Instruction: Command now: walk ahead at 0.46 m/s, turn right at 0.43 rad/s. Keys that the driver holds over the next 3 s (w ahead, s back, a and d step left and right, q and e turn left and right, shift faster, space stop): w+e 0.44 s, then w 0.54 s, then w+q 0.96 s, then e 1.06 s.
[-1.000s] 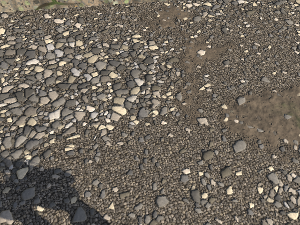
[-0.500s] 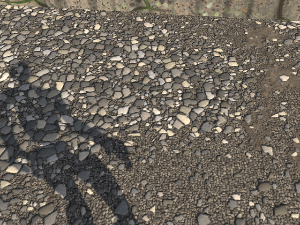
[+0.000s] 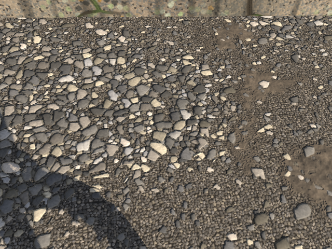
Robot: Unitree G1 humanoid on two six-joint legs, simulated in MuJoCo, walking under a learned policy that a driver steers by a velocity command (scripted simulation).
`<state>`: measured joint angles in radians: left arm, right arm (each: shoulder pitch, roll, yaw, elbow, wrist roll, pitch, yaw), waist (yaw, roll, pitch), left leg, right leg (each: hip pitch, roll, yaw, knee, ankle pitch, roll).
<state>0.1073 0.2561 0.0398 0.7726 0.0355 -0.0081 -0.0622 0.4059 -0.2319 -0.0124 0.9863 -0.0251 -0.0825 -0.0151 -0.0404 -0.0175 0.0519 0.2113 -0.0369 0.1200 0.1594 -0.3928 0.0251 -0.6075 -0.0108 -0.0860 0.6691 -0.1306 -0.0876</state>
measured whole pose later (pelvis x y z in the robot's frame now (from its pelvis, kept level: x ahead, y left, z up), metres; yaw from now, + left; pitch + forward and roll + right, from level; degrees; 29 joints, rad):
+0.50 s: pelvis +0.28 -0.04 +0.02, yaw -16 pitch +2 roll +0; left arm 0.44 0.27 0.07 0.88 0.01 -0.05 0.00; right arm 0.03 -0.27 -0.01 0.74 -0.04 -0.03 0.03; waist 0.09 0.04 0.04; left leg -0.65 0.07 -0.03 0.68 -0.02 -0.04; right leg -0.01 0.16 0.18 0.29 -0.28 -0.13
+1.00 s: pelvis +0.55 -0.08 +0.02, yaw -21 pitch +1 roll +1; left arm 0.08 0.25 0.01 0.79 0.04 -0.03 -0.04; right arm 0.45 -0.22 -0.03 0.95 -0.01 -0.09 0.01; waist -0.06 -0.05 0.03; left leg 0.01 -0.08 0.04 0.20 -0.23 0.07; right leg -0.61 -0.07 -0.01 0.72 -0.08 -0.02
